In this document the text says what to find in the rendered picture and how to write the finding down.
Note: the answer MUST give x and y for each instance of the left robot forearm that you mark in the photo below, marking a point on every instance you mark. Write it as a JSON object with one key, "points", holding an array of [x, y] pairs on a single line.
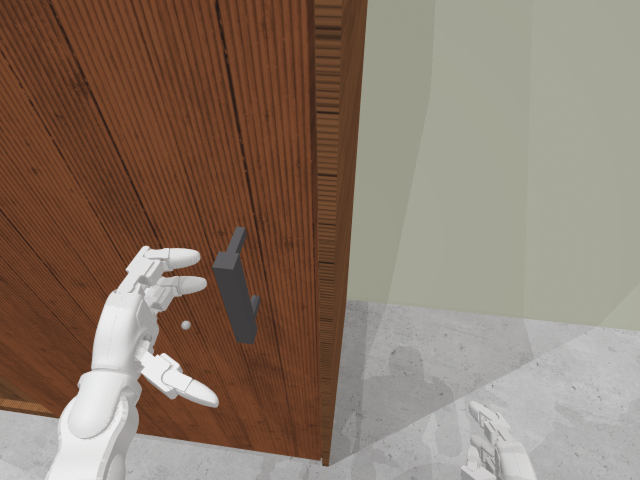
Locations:
{"points": [[96, 427]]}

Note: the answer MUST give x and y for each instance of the robot left hand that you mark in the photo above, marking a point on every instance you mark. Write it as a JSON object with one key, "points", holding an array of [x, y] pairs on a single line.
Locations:
{"points": [[130, 313]]}

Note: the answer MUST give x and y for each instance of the robot right hand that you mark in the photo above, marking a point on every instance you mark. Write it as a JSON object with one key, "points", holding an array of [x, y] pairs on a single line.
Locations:
{"points": [[509, 459]]}

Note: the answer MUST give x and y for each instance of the wardrobe door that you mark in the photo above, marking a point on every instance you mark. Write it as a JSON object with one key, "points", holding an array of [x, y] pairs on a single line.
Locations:
{"points": [[9, 391], [164, 123]]}

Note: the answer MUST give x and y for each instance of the handle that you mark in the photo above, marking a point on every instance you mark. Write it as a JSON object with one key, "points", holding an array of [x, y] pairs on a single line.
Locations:
{"points": [[231, 281]]}

